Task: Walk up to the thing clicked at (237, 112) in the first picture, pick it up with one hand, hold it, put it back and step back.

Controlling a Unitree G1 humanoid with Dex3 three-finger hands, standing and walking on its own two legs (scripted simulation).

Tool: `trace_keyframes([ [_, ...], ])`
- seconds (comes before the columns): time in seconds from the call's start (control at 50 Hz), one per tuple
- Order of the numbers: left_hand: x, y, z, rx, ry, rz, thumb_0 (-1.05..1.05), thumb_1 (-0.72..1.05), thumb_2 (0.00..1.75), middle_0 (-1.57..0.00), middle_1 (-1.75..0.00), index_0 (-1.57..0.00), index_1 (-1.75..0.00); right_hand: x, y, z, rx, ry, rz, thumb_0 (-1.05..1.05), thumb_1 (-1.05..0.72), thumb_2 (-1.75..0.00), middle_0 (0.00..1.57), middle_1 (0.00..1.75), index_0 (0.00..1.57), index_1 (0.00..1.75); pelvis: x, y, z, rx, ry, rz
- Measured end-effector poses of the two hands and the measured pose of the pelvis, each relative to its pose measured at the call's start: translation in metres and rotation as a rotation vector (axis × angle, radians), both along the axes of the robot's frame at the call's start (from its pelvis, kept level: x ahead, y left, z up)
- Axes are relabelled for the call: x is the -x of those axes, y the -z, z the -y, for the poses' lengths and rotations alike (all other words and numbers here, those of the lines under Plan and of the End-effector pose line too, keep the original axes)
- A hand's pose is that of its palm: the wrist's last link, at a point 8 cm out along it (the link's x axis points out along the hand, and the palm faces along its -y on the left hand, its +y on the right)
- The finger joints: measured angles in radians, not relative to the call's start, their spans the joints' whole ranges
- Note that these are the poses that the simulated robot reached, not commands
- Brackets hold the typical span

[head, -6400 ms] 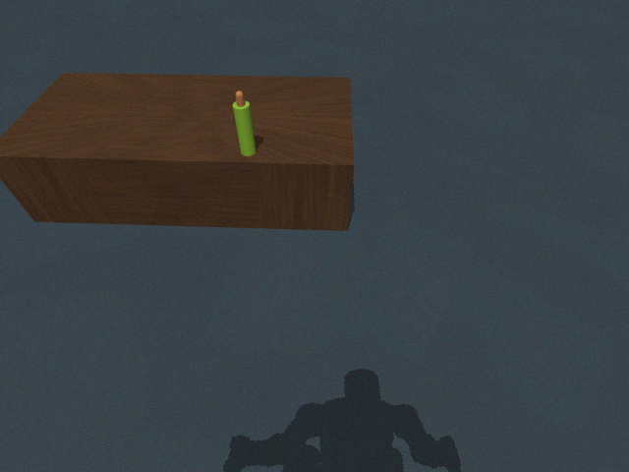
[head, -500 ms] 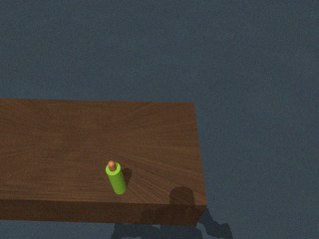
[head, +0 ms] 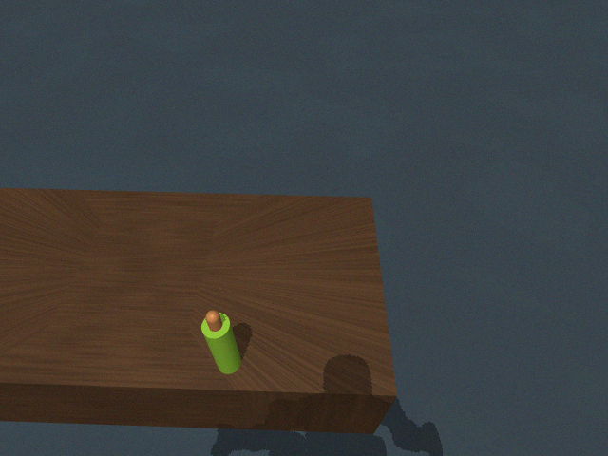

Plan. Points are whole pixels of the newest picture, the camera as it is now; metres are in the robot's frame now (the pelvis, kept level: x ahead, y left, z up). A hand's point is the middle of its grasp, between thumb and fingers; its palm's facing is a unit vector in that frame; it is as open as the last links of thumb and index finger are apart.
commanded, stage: stand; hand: left
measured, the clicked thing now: (221, 340) +0.40 +0.20 -0.30
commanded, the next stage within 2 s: go down in 0.80 s
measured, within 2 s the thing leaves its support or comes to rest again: neither
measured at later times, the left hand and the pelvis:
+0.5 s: hand out of the picture +0.07 +0.25 -0.16, palm faces -0.03 -0.94 -0.35, open 7.3 cm; pelvis +0.00 +0.00 +0.00, yaw +0 degrees
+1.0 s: hand out of the picture +0.10 +0.25 -0.15, palm faces +0.06 -0.94 -0.33, open 8.0 cm; pelvis -0.01 +0.00 +0.00, yaw +1 degrees
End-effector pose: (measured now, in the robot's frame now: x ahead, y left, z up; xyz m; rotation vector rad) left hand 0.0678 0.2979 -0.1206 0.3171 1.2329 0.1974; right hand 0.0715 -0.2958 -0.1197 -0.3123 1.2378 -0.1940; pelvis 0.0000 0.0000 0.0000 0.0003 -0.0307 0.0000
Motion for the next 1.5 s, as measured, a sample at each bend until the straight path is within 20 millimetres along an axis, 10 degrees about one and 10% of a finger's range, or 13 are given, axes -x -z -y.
trace_keyframes([
  [0.96, -0.009, -0.003, 0.006, -0.001, -0.020, 0.054, 0.01, 0.89, 0.88, -0.18, -0.27, -0.19, -0.28, -0.004, -0.001, 0.001, -0.001, 0.012, 0.054, 0.00, -0.92, -0.91, 0.21, 0.30, 0.20, 0.30, 0.000, 0.002, 0.003, 0.000, -0.007, -0.016],
  [1.16, -0.073, -0.006, -0.001, -0.008, 0.000, 0.172, 0.01, 0.43, 0.46, -0.06, -0.12, -0.08, -0.11, -0.002, 0.005, -0.032, -0.059, 0.034, 0.156, 0.00, -0.98, -0.92, 0.21, 0.30, 0.20, 0.30, 0.014, 0.011, 0.003, 0.002, -0.005, -0.103],
  [1.5, -0.067, -0.010, -0.011, 0.008, -0.045, 0.119, 0.00, -0.36, 0.13, -0.07, -0.09, -0.08, -0.09, -0.060, -0.007, -0.048, -0.043, -0.033, 0.366, 0.01, -0.87, -0.89, 0.21, 0.30, 0.20, 0.30, 0.000, 0.022, -0.006, 0.006, -0.011, -0.136],
])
